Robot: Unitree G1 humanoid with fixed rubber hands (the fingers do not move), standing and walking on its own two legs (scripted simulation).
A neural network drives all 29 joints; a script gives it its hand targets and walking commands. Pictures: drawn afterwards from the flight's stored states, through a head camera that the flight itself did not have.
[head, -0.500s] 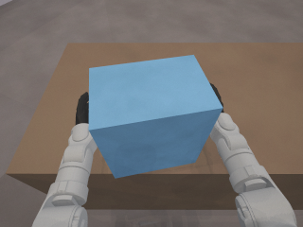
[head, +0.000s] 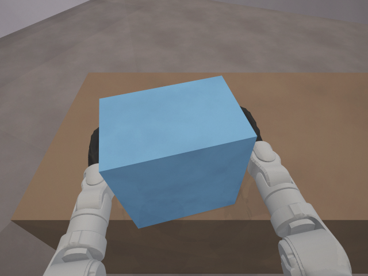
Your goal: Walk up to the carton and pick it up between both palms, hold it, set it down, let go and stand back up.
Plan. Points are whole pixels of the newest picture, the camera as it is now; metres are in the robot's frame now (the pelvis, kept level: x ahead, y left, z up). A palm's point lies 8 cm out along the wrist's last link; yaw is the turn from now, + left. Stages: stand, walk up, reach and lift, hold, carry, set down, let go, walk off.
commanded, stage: reach and lift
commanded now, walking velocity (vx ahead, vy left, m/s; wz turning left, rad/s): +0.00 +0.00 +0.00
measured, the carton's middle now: (176, 158) +0.37 +0.03 +0.06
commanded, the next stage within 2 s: none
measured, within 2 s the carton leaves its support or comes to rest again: neither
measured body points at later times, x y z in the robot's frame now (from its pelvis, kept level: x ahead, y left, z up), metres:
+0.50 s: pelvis -0.01 +0.00 +0.00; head -0.02 -0.01 +0.45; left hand +0.38 +0.20 +0.11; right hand +0.41 -0.15 +0.12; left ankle +0.00 +0.15 -0.74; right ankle +0.04 -0.09 -0.74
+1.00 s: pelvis -0.01 +0.01 +0.00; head -0.05 +0.00 +0.45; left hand +0.37 +0.21 +0.16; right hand +0.40 -0.14 +0.16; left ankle +0.00 +0.15 -0.74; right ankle +0.04 -0.09 -0.74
